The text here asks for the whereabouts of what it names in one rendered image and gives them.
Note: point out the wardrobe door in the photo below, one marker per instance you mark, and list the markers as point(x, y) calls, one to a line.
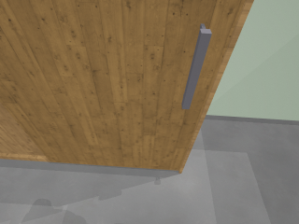
point(101, 82)
point(13, 139)

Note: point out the handle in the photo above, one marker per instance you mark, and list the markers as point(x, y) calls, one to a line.
point(198, 58)

